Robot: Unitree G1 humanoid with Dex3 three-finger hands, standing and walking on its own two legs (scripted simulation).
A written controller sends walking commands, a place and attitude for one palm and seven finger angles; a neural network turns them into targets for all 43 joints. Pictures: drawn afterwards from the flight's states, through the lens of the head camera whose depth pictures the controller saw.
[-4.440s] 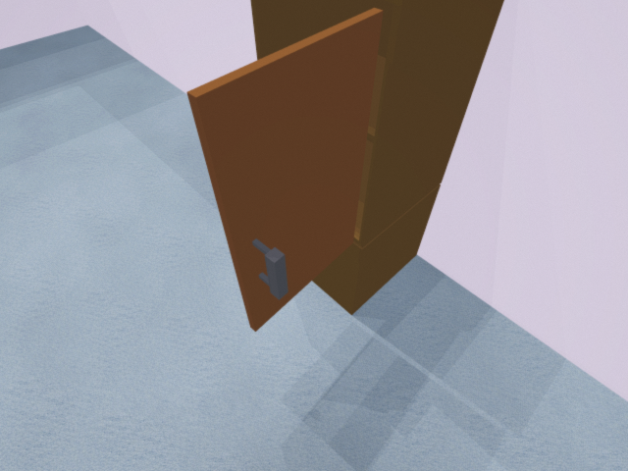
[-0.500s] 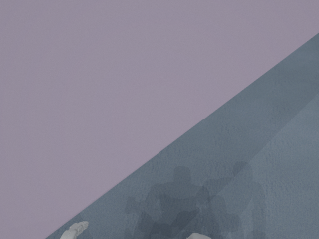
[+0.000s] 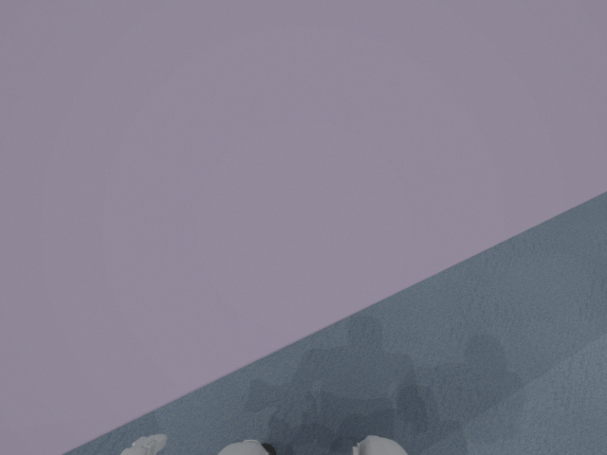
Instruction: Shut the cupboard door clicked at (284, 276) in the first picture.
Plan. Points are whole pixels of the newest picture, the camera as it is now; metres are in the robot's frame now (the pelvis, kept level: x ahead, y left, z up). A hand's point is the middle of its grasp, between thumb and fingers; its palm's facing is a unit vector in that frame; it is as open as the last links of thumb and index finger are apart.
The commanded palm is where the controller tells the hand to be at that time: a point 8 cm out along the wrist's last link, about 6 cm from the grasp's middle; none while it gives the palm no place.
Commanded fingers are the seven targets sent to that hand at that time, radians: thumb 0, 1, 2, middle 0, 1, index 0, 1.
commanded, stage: turn to face it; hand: left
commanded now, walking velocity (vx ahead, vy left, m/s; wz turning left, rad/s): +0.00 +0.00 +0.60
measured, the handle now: out of the picture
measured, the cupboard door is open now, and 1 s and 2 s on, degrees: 93 93 93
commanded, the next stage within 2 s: none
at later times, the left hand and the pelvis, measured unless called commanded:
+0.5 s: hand out of the picture +0.01 +0.13 -0.17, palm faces +0.38 -0.89 -0.25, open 7.4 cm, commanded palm none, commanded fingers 0.00 0.90 0.90 -0.20 -0.30 -0.20 -0.30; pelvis +0.05 -0.07 -0.01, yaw +22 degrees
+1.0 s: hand out of the picture +0.03 +0.07 -0.15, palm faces +0.61 -0.74 -0.27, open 7.4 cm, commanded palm none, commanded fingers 0.00 0.90 0.90 -0.20 -0.30 -0.20 -0.30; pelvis +0.09 -0.13 +0.01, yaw +40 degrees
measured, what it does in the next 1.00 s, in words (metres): steps to the right, turning left: right foot, then left foot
